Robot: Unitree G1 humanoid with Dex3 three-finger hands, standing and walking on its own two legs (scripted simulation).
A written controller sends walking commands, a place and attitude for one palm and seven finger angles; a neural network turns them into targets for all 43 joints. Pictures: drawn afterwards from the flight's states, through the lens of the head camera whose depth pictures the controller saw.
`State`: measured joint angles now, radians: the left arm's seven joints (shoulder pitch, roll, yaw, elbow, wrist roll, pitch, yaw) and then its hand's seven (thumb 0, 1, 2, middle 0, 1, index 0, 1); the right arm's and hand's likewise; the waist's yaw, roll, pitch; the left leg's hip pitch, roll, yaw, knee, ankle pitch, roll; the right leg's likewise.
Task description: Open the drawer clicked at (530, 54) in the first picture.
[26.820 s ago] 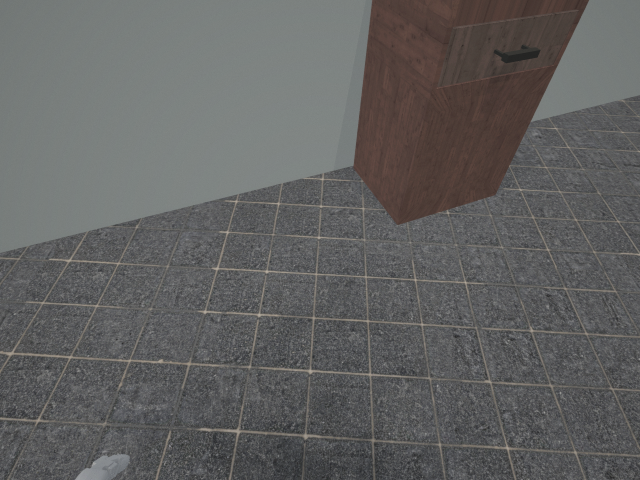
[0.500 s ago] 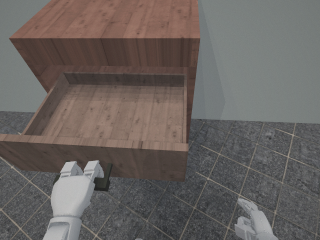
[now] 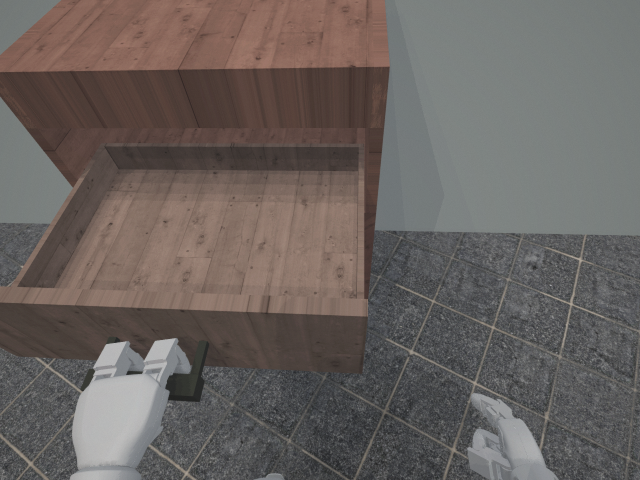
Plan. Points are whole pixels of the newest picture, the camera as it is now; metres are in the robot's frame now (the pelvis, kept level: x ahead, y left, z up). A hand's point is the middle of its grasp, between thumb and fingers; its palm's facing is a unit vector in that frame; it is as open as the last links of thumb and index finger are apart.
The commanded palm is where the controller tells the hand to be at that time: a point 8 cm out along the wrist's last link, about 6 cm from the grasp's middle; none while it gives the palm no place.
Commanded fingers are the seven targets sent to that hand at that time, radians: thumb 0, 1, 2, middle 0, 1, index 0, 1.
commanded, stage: open the thumb to release the handle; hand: left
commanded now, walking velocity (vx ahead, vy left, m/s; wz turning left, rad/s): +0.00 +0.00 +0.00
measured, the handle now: (150, 366) +0.25 +0.23 +0.02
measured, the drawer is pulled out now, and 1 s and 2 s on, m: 0.30 0.30 0.30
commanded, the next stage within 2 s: lift the hand off the handle in 0.52 s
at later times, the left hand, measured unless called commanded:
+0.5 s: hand (138, 419) +0.19 +0.23 +0.00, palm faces +0.01 -0.09 -1.00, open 11.8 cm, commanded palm +0.17 +0.23 +0.05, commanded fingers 0.00 -0.50 0.30 -0.30 -1.20 -0.30 -1.20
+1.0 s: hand (139, 414) +0.20 +0.23 +0.00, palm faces +0.02 -0.10 -0.99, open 13.8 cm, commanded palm +0.18 +0.23 +0.06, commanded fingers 0.00 -0.50 0.30 -0.30 -1.20 -0.30 -1.20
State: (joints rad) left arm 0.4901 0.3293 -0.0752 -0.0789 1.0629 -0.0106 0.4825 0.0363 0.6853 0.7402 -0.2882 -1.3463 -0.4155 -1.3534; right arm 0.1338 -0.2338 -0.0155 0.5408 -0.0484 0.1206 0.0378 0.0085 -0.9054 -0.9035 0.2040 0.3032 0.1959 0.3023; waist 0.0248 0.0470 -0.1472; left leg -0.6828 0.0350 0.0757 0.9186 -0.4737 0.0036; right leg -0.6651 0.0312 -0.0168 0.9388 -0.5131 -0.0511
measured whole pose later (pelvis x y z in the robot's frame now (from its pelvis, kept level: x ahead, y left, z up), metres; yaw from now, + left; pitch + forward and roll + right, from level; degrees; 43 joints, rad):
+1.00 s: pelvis -0.03 +0.01 +0.00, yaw +2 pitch +11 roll +0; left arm 0.28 0.34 -0.11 0.07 1.06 0.00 0.45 0.00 -0.49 0.30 -0.32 -1.21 -0.32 -1.20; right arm 0.14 -0.23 -0.02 0.59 -0.04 0.14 -0.02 0.01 -0.90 -0.90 0.20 0.30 0.20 0.30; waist 0.04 0.06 -0.12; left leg -0.68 0.02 0.04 0.90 -0.42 0.01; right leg -0.64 0.02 -0.06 0.90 -0.46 -0.04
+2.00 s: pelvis +0.00 +0.01 +0.04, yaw +2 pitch +3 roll +0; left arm 0.36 0.48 -0.04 -0.38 0.88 0.08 0.12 0.00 -0.49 0.30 -0.32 -1.20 -0.32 -1.20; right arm 0.09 -0.26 0.03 0.54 0.01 0.15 0.00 0.01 -0.91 -0.90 0.20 0.30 0.20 0.30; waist 0.09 0.10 -0.06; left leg -0.31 0.00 0.04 0.58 -0.31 0.02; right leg -0.26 0.02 -0.05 0.56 -0.35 -0.03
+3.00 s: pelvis -0.01 +0.03 +0.05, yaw +3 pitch +0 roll -1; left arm 0.50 0.45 0.16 -0.50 0.34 -0.02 0.08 0.00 -0.48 0.31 -0.32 -1.19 -0.32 -1.20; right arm 0.12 -0.26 0.03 0.51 0.04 0.07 -0.02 0.01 -0.91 -0.90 0.20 0.30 0.20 0.30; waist 0.06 0.10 0.01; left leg -0.25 -0.01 0.03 0.55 -0.30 0.03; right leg -0.19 0.01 -0.05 0.50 -0.32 -0.01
